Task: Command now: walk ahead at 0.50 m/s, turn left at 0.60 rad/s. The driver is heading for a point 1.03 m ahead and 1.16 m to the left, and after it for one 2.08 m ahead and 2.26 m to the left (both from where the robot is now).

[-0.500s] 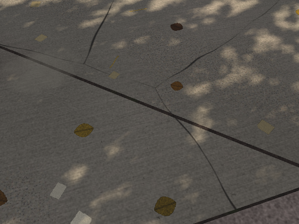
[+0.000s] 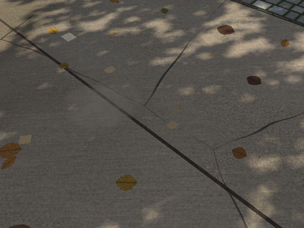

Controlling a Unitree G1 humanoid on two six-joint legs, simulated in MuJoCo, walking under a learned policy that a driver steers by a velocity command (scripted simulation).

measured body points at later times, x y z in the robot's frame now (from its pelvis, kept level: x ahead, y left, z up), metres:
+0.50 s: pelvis +0.27 +0.09 -0.01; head +0.31 +0.11 +0.44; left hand +0.31 +0.37 -0.12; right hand +0.45 -0.15 -0.11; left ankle +0.29 +0.13 -0.74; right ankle +0.28 -0.08 -0.65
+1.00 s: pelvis +0.56 +0.16 -0.01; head +0.59 +0.16 +0.44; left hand +0.54 +0.46 -0.10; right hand +0.77 -0.05 -0.13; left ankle +0.41 +0.18 -0.65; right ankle +0.65 +0.10 -0.74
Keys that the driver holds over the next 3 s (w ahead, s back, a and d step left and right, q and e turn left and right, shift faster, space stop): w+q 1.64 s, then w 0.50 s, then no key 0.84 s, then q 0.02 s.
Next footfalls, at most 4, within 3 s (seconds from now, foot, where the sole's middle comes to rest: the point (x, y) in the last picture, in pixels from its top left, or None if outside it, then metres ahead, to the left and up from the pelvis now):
0.32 left None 0.32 0.14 -0.78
0.86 right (143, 189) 0.69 0.12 -0.78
1.38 left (71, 180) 0.74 0.47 -0.78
1.90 right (49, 132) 1.05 0.66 -0.78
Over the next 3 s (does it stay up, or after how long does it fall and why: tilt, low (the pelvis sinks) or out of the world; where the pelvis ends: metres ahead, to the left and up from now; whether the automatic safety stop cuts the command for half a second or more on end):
stays up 1.03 0.84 0.00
